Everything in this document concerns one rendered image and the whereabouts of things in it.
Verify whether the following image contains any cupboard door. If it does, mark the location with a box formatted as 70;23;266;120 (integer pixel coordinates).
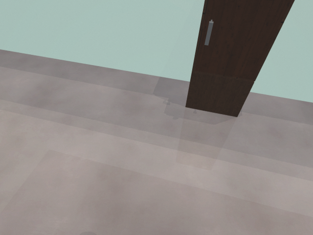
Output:
195;0;291;80

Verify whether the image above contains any handle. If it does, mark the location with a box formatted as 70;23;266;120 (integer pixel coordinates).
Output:
204;20;214;46

